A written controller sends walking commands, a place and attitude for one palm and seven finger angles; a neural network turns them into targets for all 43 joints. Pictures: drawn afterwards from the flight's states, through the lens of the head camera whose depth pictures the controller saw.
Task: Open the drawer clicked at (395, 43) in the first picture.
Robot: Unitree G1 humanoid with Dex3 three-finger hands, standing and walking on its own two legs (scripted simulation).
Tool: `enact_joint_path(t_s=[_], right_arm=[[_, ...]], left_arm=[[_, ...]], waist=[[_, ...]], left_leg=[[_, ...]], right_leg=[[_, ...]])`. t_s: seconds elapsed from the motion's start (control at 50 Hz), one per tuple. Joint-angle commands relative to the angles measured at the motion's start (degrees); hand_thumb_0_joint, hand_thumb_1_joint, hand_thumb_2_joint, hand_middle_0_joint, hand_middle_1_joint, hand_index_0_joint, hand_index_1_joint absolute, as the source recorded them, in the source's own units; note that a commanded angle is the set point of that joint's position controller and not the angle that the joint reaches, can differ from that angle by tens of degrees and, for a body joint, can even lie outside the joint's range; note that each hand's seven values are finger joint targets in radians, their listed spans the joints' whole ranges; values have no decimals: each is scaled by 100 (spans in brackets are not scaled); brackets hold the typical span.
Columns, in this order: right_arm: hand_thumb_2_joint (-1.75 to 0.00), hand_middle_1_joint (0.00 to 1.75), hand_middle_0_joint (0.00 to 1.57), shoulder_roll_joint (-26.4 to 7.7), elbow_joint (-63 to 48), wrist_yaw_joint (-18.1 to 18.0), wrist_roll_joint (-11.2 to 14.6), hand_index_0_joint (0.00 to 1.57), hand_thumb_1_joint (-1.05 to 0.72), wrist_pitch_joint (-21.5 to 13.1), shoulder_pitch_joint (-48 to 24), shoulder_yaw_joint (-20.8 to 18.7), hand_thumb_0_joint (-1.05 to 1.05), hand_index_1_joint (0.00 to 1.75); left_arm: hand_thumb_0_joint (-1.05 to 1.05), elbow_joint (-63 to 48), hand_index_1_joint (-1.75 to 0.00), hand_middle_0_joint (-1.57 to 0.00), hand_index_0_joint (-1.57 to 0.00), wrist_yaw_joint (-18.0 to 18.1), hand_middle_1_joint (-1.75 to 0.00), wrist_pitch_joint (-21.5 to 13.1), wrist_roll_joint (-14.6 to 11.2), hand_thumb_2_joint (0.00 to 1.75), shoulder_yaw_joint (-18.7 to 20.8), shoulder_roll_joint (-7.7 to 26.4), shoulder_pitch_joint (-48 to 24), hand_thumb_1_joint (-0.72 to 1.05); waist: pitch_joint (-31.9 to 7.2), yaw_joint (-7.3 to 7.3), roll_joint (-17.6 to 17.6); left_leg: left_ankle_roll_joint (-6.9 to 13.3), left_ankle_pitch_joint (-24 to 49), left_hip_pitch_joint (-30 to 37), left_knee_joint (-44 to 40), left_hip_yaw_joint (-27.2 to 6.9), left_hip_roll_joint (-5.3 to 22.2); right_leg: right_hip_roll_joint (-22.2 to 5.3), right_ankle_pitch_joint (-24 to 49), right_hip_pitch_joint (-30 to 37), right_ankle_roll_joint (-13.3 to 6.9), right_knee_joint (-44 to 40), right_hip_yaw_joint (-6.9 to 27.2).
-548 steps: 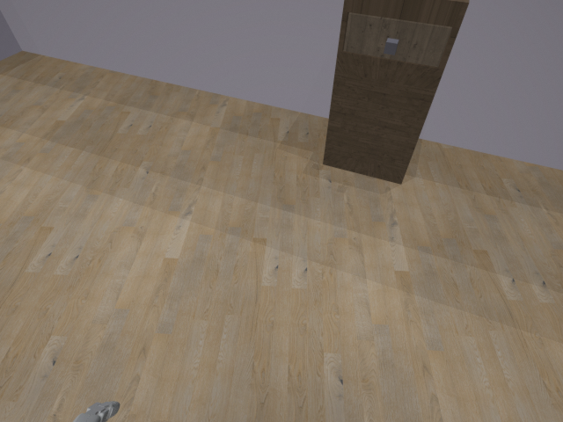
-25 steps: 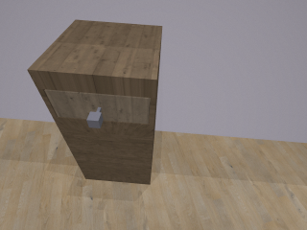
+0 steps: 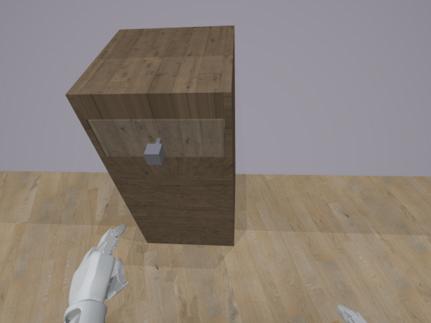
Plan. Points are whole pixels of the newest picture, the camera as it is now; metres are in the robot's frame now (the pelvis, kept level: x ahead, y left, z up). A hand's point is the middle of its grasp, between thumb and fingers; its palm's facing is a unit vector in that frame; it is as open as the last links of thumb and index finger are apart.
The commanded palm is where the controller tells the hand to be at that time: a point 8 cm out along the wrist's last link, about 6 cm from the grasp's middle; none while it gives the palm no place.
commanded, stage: raise the hand with hooked fingers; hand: left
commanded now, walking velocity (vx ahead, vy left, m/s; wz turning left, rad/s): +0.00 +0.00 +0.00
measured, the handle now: (156, 149) +0.59 +0.19 -0.04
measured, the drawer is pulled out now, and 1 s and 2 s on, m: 0.00 0.00 0.00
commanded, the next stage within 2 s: move the hooked fingers above the handle in 1.68 s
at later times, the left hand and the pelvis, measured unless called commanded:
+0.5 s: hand (116, 249) +0.26 +0.20 +0.00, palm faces +0.12 -0.15 -0.98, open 10.4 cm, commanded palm +0.23 +0.21 +0.05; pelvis +0.02 -0.01 -0.02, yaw -2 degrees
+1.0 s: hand (122, 194) +0.36 +0.20 +0.05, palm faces +0.08 -0.12 -0.99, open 13.2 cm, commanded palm +0.33 +0.21 +0.12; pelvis +0.08 -0.01 +0.00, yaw -3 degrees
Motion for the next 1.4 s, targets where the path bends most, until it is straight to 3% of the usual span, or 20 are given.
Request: enact_joint_path(t_s=[0.0,0.06,0.12,0.18,0.22,0.24,0.3,0.34,0.38,0.42,0.48,0.62,0.7,0.76,0.84,0.94,1.0,1.12,1.26,1.38], right_arm=[[-90,30,20,-681,-1787,142,-310,20,-90,282,-1319,-308,0,30],[-90,30,20,-573,-2219,269,-191,20,-90,984,-1708,-272,0,30],[-90,30,20,-455,-2500,326,-209,20,-90,1564,-2003,-231,0,30],[-90,30,20,-323,-2668,295,-280,20,-90,1907,-2217,-195,0,30],[-90,30,20,-292,-2538,256,-384,20,-90,2022,-2202,-191,0,30],[-90,30,20,-270,-2487,245,-441,20,-90,2045,-2203,-182,0,30],[-90,30,20,-318,-2462,225,-533,20,-90,2001,-2192,-134,0,30],[-90,30,20,-319,-2418,203,-460,20,-90,1968,-2188,-113,0,30],[-90,30,20,-302,-2359,167,-346,20,-90,1952,-2157,-74,0,30],[-90,30,20,-331,-2343,141,-243,20,-90,1977,-2146,-43,0,30],[-90,30,20,-339,-2269,130,-206,20,-90,2077,-1959,-22,0,30],[-90,30,20,-287,-2250,289,-345,20,-90,2013,-1917,-8,0,30],[-90,30,20,-356,-2114,382,-350,20,-90,2013,-1779,-165,0,30],[-90,30,20,-439,-2035,377,-304,20,-90,2061,-1690,-271,0,30],[-90,30,20,-493,-1998,318,-190,20,-90,2125,-1632,-313,0,30],[-90,30,20,-462,-1970,253,-158,20,-90,2166,-1738,-242,0,30],[-90,30,20,-433,-1908,233,-151,20,-90,2194,-1802,-175,0,30],[-90,30,20,-457,-1861,184,-69,20,-90,2346,-1840,-132,0,30],[-90,30,20,-471,-1895,132,-4,20,-90,2434,-1777,-98,0,30],[-90,30,20,-473,-1963,198,-35,20,-90,2365,-1707,-102,0,30]], left_arm=[[0,122,-48,-22,-22,684,-48,-209,2053,78,-145,-67,713,62],[0,305,-53,-22,-22,896,-53,-380,2861,75,125,71,750,55],[0,-389,-57,-23,-23,1175,-57,-353,3450,72,587,646,-89,48],[0,-1095,-62,-24,-24,1427,-62,-223,3884,69,560,790,-1209,41],[0,-1555,-64,-24,-24,1581,-64,-233,4138,67,737,1203,-2119,36],[0,-1537,-66,-24,-24,1619,-66,-232,4185,66,642,1120,-2251,34],[0,-1700,-70,-25,-25,1530,-70,-335,4124,63,454,1077,-2321,27],[0,-1683,-74,-25,-25,1304,-74,-281,3731,61,103,772,-2293,22],[0,-1351,-76,-25,-25,989,-76,-136,3364,59,-199,464,-2108,18],[0,-904,-80,-25,-25,627,-80,108,3161,57,-263,351,-1667,13],[0,-816,-84,-26,-26,334,-84,230,3211,54,139,750,-1395,6],[0,-1949,-94,-27,-27,448,-94,-294,3617,47,990,1577,-1027,-10],[0,-2228,-100,-28,-28,570,-100,-389,3404,43,932,1338,-1171,-20],[0,-2031,-105,-28,-28,552,-105,-242,3233,40,886,1229,-1372,-27],[0,-1771,-111,-29,-29,289,-111,25,3112,36,708,1240,-1684,-36],[0,-1995,-118,-30,-30,-99,-118,114,3161,31,763,1680,-2266,-48],[0,-1852,-120,-30,-30,-253,-120,91,3175,30,882,1891,-2706,-50],[0,-1286,-120,-30,-30,-579,-120,225,3042,30,1072,2178,-3609,-50],[0,-862,-120,-30,-30,-1285,-120,257,2815,30,742,2108,-4367,-50],[0,-959,-120,-30,-30,-1520,-120,-255,2729,30,898,2102,-3743,-50]], waist=[[-50,447,-1534],[-36,786,-1988],[-379,988,-1350],[-629,950,75],[-918,781,469],[-1005,687,453],[-1264,507,543],[-1274,325,532],[-1017,242,145],[-668,278,-392],[-698,505,-967],[-1752,925,385],[-1829,678,187],[-1739,526,-398],[-1680,494,-705],[-1875,601,-105],[-1623,616,155],[-1480,581,-71],[-1378,483,-364],[-1240,623,-280]], left_leg=[[-372,-1988,-317,-2,-1115,551],[-407,-1852,-995,173,-753,321],[-372,-1549,-1056,343,-764,223],[-309,-1892,-715,349,-917,236],[-302,-1959,-342,608,-1216,328],[-302,-1883,-120,788,-1258,354],[-282,-1472,298,1101,-1170,299],[-231,-1569,413,899,-1309,338],[-204,-1737,269,467,-1534,400],[-211,-1920,27,74,-1613,472],[-220,-772,-61,5,-1374,454],[-473,2042,914,188,-1297,506],[-502,2839,1292,337,-1389,622],[-454,2549,1147,310,-1378,609],[-411,2246,1074,149,-1305,540],[-438,2849,1521,12,-1259,519],[-460,2992,1646,-96,-1266,536],[-420,2452,1519,-368,-1134,465],[-290,1996,1473,-561,-1035,408],[-267,1775,1284,-657,-1026,405]], right_leg=[[223,-1821,-1365,-114,-808,348],[171,-2342,-1080,-223,-860,764],[168,-2089,-834,-292,-716,1060],[239,-2239,-1083,-375,-555,1242],[290,-2158,-1510,-366,-347,1293],[295,-2148,-1740,-361,-353,1296],[336,-1747,-1864,-397,-428,1386],[337,-1425,-1644,-317,-452,1174],[335,-968,-1236,-219,-509,873],[330,-912,-955,-179,-698,771],[325,-93,-260,-201,-775,767],[343,1825,401,-303,-406,860],[328,2133,131,-220,-387,819],[298,2219,190,-127,-463,761],[250,2315,470,-67,-619,724],[190,2557,808,-69,-771,720],[202,2454,738,-76,-903,630],[232,2450,1093,-91,-1175,631],[172,2407,1362,-47,-1432,503],[165,2273,1424,-85,-1487,555]])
